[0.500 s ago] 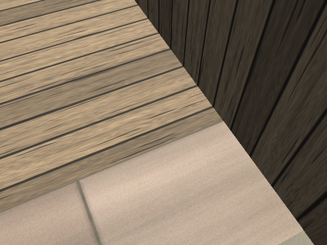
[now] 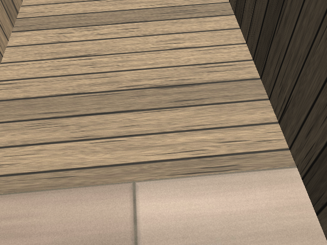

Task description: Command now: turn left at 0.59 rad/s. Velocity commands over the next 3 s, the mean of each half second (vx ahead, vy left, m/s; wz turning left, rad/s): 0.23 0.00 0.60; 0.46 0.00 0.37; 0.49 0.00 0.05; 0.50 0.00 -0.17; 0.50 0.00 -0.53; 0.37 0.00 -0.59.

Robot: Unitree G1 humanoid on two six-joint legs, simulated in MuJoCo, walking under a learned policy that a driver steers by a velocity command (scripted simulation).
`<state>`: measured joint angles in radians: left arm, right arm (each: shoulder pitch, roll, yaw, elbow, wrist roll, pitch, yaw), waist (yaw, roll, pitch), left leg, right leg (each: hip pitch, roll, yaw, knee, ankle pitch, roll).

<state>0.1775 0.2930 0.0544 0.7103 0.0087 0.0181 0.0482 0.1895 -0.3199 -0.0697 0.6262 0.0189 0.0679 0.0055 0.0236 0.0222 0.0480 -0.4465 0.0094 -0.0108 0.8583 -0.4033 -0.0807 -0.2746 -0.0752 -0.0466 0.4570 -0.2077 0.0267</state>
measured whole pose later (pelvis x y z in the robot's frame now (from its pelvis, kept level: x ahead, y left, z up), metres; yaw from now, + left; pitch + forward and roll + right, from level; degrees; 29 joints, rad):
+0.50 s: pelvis +0.09 +0.02 +0.00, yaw +18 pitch +2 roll +0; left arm 0.09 0.31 0.08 0.71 -0.02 -0.10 -0.03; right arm 0.38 -0.30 -0.07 0.67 0.03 0.00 -0.02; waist -0.06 -0.01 -0.02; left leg -0.17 -0.08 -0.22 0.47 -0.33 0.03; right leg -0.35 0.02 0.06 0.47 -0.19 0.02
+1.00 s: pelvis +0.29 +0.14 -0.02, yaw +28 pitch +2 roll -1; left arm 0.43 0.28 0.05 0.93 -0.02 -0.07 0.00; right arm 0.04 -0.27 -0.04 0.59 0.01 -0.05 0.03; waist 0.09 0.01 0.05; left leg -0.49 0.00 0.03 0.57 -0.11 0.07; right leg 0.01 -0.06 -0.06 0.57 -0.48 0.02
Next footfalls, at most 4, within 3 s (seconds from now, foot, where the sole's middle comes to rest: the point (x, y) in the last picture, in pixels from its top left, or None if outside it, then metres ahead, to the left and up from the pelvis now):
0.08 left None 0.04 0.13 -0.78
0.52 right None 0.21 -0.07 -0.78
0.98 left None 0.37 0.30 -0.78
1.50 right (128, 174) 0.76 0.23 -0.78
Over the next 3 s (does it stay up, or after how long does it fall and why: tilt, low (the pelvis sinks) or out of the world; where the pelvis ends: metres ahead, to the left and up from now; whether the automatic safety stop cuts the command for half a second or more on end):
stays up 1.32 0.42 -0.02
